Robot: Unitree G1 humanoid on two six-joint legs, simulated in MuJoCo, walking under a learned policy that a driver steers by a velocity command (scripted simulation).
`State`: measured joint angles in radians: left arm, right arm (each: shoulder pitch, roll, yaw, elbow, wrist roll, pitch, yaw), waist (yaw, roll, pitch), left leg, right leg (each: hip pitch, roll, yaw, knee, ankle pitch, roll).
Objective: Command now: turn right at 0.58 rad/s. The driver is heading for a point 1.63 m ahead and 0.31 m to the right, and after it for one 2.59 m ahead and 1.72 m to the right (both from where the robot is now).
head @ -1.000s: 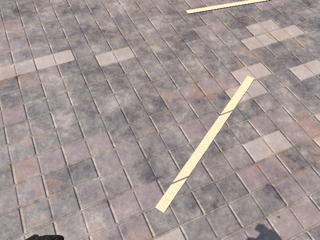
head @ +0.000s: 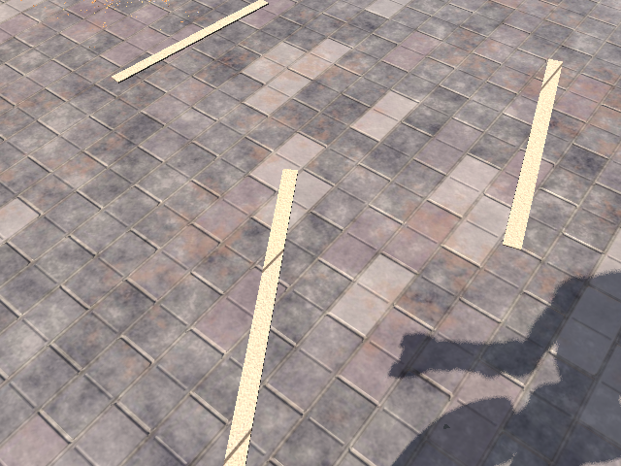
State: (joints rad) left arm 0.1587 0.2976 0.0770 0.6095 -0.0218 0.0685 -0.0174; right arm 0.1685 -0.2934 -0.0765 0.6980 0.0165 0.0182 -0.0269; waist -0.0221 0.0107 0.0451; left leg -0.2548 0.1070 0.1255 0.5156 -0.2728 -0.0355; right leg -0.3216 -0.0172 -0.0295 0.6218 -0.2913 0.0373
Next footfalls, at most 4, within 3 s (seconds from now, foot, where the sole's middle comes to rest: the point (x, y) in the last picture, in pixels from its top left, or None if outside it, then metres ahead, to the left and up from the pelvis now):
0.02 right None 0.04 -0.12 -0.77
0.48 left None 0.09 0.10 -0.77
0.82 right None -0.03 -0.14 -0.77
1.28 left None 0.15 0.05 -0.77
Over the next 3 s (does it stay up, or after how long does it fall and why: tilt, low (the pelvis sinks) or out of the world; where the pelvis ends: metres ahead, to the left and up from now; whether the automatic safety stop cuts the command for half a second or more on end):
stays up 0.90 -0.36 0.00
